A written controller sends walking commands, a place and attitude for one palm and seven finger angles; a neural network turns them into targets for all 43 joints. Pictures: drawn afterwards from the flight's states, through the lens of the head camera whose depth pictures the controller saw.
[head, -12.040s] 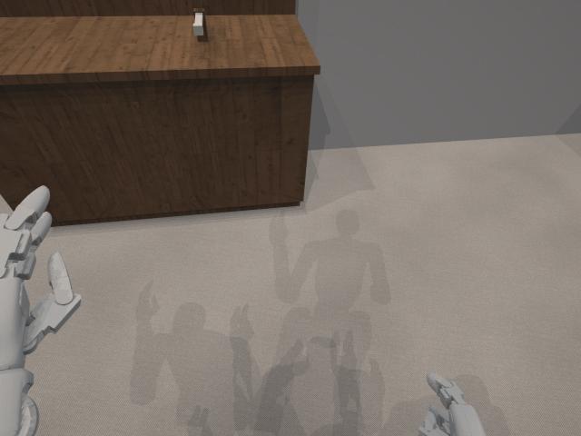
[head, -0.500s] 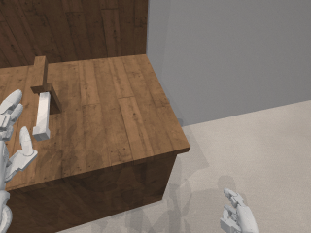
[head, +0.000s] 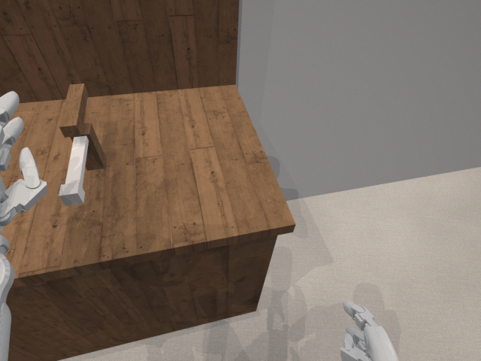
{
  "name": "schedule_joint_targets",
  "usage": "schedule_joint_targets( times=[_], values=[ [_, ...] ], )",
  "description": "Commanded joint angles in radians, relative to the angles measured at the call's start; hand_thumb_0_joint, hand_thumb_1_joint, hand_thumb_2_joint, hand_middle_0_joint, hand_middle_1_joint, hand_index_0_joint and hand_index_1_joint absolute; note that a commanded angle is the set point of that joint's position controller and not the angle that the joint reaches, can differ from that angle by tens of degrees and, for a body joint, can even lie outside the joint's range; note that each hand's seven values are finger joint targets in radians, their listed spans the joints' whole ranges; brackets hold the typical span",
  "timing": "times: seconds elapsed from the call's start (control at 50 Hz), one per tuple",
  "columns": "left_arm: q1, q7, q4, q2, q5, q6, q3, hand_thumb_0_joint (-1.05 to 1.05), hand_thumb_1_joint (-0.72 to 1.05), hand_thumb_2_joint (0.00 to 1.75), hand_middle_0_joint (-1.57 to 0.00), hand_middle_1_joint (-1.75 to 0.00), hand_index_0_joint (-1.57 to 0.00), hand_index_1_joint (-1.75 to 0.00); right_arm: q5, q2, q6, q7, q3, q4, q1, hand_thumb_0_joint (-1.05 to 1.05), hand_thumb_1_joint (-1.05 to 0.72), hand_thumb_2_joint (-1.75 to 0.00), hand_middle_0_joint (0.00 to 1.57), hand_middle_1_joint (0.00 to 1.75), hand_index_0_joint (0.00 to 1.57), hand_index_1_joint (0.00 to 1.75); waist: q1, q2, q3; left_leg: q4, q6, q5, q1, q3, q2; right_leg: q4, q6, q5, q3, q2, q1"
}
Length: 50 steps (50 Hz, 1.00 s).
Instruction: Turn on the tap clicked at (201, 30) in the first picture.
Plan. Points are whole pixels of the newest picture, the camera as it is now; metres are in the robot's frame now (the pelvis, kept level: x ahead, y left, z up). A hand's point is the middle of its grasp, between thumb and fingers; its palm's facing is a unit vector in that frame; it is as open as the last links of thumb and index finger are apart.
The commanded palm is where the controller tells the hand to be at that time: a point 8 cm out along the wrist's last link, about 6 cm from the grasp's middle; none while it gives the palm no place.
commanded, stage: turn the palm inward beside the body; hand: left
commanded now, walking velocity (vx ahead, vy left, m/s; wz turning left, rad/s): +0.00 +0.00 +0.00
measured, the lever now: (72, 194) +0.33 +0.33 +0.08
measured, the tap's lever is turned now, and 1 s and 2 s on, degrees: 0 0 0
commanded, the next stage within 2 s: none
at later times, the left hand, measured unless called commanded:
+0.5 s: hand (90, 246) +0.21 +0.22 +0.14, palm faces +0.43 -0.83 -0.36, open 7.5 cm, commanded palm +0.16 +0.26 +0.16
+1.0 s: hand (100, 254) +0.20 +0.21 +0.14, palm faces +0.45 -0.86 -0.25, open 7.5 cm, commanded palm +0.15 +0.25 +0.15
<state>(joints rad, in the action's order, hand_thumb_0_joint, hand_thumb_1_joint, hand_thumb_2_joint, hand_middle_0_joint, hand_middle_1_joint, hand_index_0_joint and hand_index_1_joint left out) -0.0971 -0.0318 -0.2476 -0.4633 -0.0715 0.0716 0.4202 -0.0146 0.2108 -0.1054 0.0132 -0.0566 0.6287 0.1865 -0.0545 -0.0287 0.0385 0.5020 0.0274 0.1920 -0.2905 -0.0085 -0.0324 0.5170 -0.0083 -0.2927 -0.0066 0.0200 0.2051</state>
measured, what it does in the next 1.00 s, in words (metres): stands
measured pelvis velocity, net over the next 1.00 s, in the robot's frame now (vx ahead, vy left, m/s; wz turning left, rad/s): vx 0.03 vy -0.04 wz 0.04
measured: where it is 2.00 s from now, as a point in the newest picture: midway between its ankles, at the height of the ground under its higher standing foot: outside the picture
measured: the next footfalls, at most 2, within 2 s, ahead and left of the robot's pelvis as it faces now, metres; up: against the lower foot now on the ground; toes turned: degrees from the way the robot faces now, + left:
none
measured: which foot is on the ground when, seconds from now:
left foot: down 0.00-1.00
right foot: down 0.00-1.00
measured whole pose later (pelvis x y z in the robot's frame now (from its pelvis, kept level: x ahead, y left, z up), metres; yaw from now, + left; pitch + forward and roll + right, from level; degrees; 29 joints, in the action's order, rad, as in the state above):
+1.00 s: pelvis +0.03 -0.04 -0.02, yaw +2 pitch +2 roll +0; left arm -0.50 -0.10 -0.47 -0.29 -0.16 0.07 0.29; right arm 0.02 0.23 -0.23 0.06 -0.01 0.62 0.23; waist -0.08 0.03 -0.09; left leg 0.72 -0.02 0.33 -0.43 0.05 0.00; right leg 0.72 0.04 -0.44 -0.06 -0.02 0.32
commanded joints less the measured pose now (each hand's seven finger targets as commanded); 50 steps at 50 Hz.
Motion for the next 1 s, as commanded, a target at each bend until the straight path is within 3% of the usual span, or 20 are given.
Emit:
schedule_joint_targets(
  times=[0.0, 0.06, 0.1, 0.14, 0.16, 0.2, 0.24, 0.28, 0.36, 0.4, 0.44, 0.5, 0.54, 0.56, 0.6, 0.64, 0.66, 0.74, 0.9, 0.98],
  values=[
    [-0.117, 0.067, -0.213, -0.054, -0.055, -0.070, -0.017, 0.00, 0.90, 0.90, -0.20, -0.30, -0.20, -0.30, 0.020, 0.173, -0.058, -0.001, 0.073, -0.181, -0.157, 0.00, -0.90, -0.90, 0.20, 0.30, 0.20, 0.30, -0.033, 0.127, -0.216, -0.064, -0.048, -0.116, 0.179, 0.043, 0.033, -0.032, 0.047, 0.184, -0.099, -0.053, 0.064],
    [-0.173, 0.014, -0.322, -0.110, 0.025, -0.036, 0.014, 0.00, 0.90, 0.90, -0.20, -0.30, -0.20, -0.30, 0.007, 0.165, -0.044, -0.008, 0.069, -0.212, -0.172, 0.00, -0.90, -0.90, 0.20, 0.30, 0.20, 0.30, -0.005, 0.071, -0.143, -0.040, -0.021, -0.057, 0.102, 0.037, 0.032, -0.021, 0.042, 0.133, -0.104, -0.055, 0.113],
    [-0.172, -0.021, -0.368, -0.141, 0.009, 0.041, 0.080, 0.00, 0.90, 0.90, -0.20, -0.30, -0.20, -0.30, 0.000, 0.155, -0.040, 0.001, 0.072, -0.208, -0.169, 0.00, -0.90, -0.90, 0.20, 0.30, 0.20, 0.30, 0.001, 0.019, -0.153, -0.014, -0.013, -0.007, 0.085, 0.039, 0.032, -0.009, 0.032, 0.077, -0.099, -0.061, 0.141],
    [-0.092, -0.061, -0.427, -0.241, -0.027, 0.124, 0.190, 0.00, 0.90, 0.90, -0.20, -0.30, -0.20, -0.30, -0.002, 0.149, -0.045, 0.017, 0.076, -0.184, -0.155, 0.00, -0.90, -0.90, 0.20, 0.30, 0.20, 0.30, -0.011, 0.047, -0.174, 0.009, -0.016, 0.056, 0.087, 0.034, 0.027, -0.014, 0.027, 0.010, -0.082, -0.068, 0.160],
    [-0.037, -0.076, -0.442, -0.199, -0.034, 0.160, 0.151, 0.00, 0.90, 0.90, -0.20, -0.30, -0.20, -0.30, -0.005, 0.135, -0.054, 0.020, 0.078, -0.184, -0.143, 0.00, -0.90, -0.90, 0.20, 0.30, 0.20, 0.30, -0.004, 0.092, -0.210, 0.020, -0.017, 0.082, 0.093, 0.033, 0.017, -0.011, 0.027, -0.022, -0.076, -0.060, 0.160],
    [-0.024, -0.104, -0.344, -0.143, -0.044, 0.198, 0.126, 0.00, 0.90, 0.90, -0.20, -0.30, -0.20, -0.30, 0.001, 0.126, -0.069, 0.024, 0.079, -0.143, -0.129, 0.00, -0.90, -0.90, 0.20, 0.30, 0.20, 0.30, 0.014, 0.133, -0.148, 0.048, -0.016, 0.154, 0.066, 0.034, 0.013, -0.010, 0.023, -0.071, -0.063, -0.056, 0.205],
    [0.008, -0.105, -0.240, -0.158, -0.038, 0.177, 0.121, 0.00, 0.90, 0.90, -0.20, -0.30, -0.20, -0.30, 0.009, 0.136, -0.070, 0.032, 0.080, -0.109, -0.119, 0.00, -0.90, -0.90, 0.20, 0.30, 0.20, 0.30, 0.027, 0.177, -0.090, 0.077, -0.012, 0.208, 0.027, 0.027, 0.003, -0.036, 0.022, -0.135, -0.040, -0.040, 0.240],
    [0.047, -0.075, -0.192, -0.122, -0.036, 0.131, 0.038, 0.00, 0.90, 0.90, -0.20, -0.30, -0.20, -0.30, 0.015, 0.140, -0.081, 0.043, 0.076, -0.111, -0.137, 0.00, -0.90, -0.90, 0.20, 0.30, 0.20, 0.30, 0.032, 0.179, -0.082, 0.097, -0.007, 0.219, -0.006, 0.024, -0.004, -0.045, 0.020, -0.177, -0.014, -0.016, 0.248],
    [0.034, 0.008, -0.162, -0.115, -0.061, -0.014, -0.038, 0.00, 0.90, 0.90, -0.20, -0.30, -0.20, -0.30, 0.037, 0.152, -0.085, 0.077, 0.074, -0.136, -0.158, 0.00, -0.90, -0.90, 0.20, 0.30, 0.20, 0.30, 0.016, 0.093, -0.082, 0.140, -0.009, 0.163, -0.050, 0.033, 0.010, -0.112, 0.009, -0.243, 0.101, 0.043, 0.218],
    [0.054, 0.025, -0.205, -0.130, -0.064, -0.043, -0.035, 0.00, 0.90, 0.90, -0.20, -0.30, -0.20, -0.30, 0.039, 0.148, -0.089, 0.087, 0.074, -0.147, -0.165, 0.00, -0.90, -0.90, 0.20, 0.30, 0.20, 0.30, 0.010, 0.028, -0.099, 0.158, -0.014, 0.143, -0.069, 0.050, 0.020, -0.118, -0.008, -0.225, 0.137, 0.067, 0.199],
    [0.023, 0.014, -0.222, -0.187, -0.071, -0.032, 0.046, 0.00, 0.90, 0.90, -0.20, -0.30, -0.20, -0.30, 0.037, 0.144, -0.093, 0.090, 0.077, -0.137, -0.160, 0.00, -0.90, -0.90, 0.20, 0.30, 0.20, 0.30, -0.008, -0.010, -0.099, 0.175, -0.023, 0.120, -0.080, 0.060, 0.030, -0.122, -0.018, -0.199, 0.155, 0.075, 0.184],
    [-0.062, -0.015, -0.284, -0.165, -0.104, 0.046, 0.112, 0.00, 0.90, 0.90, -0.20, -0.30, -0.20, -0.30, 0.027, 0.132, -0.106, 0.077, 0.085, -0.144, -0.124, 0.00, -0.90, -0.90, 0.20, 0.30, 0.20, 0.30, -0.024, -0.069, -0.199, 0.184, -0.019, 0.044, -0.085, 0.066, 0.029, -0.039, -0.029, 0.081, 0.121, 0.068, 0.115],
    [-0.169, -0.039, -0.271, -0.212, -0.119, 0.071, 0.201, 0.00, 0.90, 0.90, -0.20, -0.30, -0.20, -0.30, 0.029, 0.135, -0.108, 0.066, 0.095, -0.132, -0.094, 0.00, -0.90, -0.90, 0.20, 0.30, 0.20, 0.30, -0.052, -0.036, -0.262, 0.190, -0.019, -0.042, -0.067, 0.050, 0.022, 0.019, -0.036, 0.327, 0.093, 0.056, 0.058],
    [-0.193, -0.038, -0.299, -0.132, -0.134, 0.076, 0.150, 0.00, 0.90, 0.90, -0.20, -0.30, -0.20, -0.30, 0.030, 0.125, -0.111, 0.059, 0.091, -0.147, -0.085, 0.00, -0.90, -0.90, 0.20, 0.30, 0.20, 0.30, -0.042, -0.017, -0.285, 0.182, -0.014, -0.083, -0.049, 0.035, 0.015, 0.049, -0.037, 0.422, 0.061, 0.052, 0.046],
    [-0.259, -0.033, -0.288, -0.102, -0.146, 0.063, 0.143, 0.00, 0.90, 0.90, -0.20, -0.30, -0.20, -0.30, 0.039, 0.128, -0.116, 0.054, 0.091, -0.151, -0.065, 0.00, -0.90, -0.90, 0.20, 0.30, 0.20, 0.30, -0.042, 0.027, -0.278, 0.179, -0.012, -0.139, -0.025, 0.015, 0.018, 0.069, -0.034, 0.516, 0.030, 0.041, 0.050],
    [-0.316, -0.025, -0.260, -0.091, -0.136, 0.021, 0.133, 0.00, 0.90, 0.90, -0.20, -0.30, -0.20, -0.30, 0.047, 0.133, -0.115, 0.057, 0.090, -0.146, -0.058, 0.00, -0.90, -0.90, 0.20, 0.30, 0.20, 0.30, -0.042, 0.072, -0.217, 0.171, -0.009, -0.165, -0.016, 0.000, 0.016, 0.065, -0.022, 0.512, 0.002, 0.027, 0.080],
    [-0.290, -0.016, -0.299, -0.040, -0.138, 0.007, 0.069, 0.00, 0.90, 0.90, -0.20, -0.30, -0.20, -0.30, 0.048, 0.133, -0.120, 0.059, 0.086, -0.161, -0.055, 0.00, -0.90, -0.90, 0.20, 0.30, 0.20, 0.30, -0.026, 0.062, -0.203, 0.163, -0.004, -0.174, -0.017, 0.002, 0.018, 0.066, -0.017, 0.492, -0.016, 0.023, 0.097],
    [-0.255, -0.007, -0.365, -0.024, -0.128, -0.008, 0.018, 0.00, 0.90, 0.90, -0.20, -0.30, -0.20, -0.30, 0.048, 0.143, -0.148, 0.076, 0.087, -0.167, -0.056, 0.00, -0.90, -0.90, 0.20, 0.30, 0.20, 0.30, -0.013, 0.051, -0.166, 0.157, 0.006, -0.191, 0.014, 0.013, 0.021, 0.058, -0.005, 0.412, -0.031, 0.004, 0.145],
    [-0.324, -0.091, -0.448, -0.009, -0.092, 0.096, 0.014, 0.00, 0.90, 0.90, -0.20, -0.30, -0.20, -0.30, 0.030, 0.137, -0.181, 0.058, 0.095, -0.157, -0.033, 0.00, -0.90, -0.90, 0.20, 0.30, 0.20, 0.30, -0.024, 0.063, -0.286, 0.165, -0.003, -0.224, 0.036, 0.033, 0.022, 0.102, 0.020, 0.298, -0.062, -0.020, 0.146],
    [-0.357, -0.111, -0.420, 0.029, -0.106, 0.043, -0.016, 0.00, 0.90, 0.90, -0.20, -0.30, -0.20, -0.30, 0.040, 0.132, -0.169, 0.057, 0.083, -0.164, -0.059, 0.00, -0.90, -0.90, 0.20, 0.30, 0.20, 0.30, -0.029, 0.096, -0.221, 0.143, -0.010, -0.142, 0.002, 0.040, 0.030, 0.085, 0.029, 0.197, -0.071, -0.021, 0.169]
  ],
)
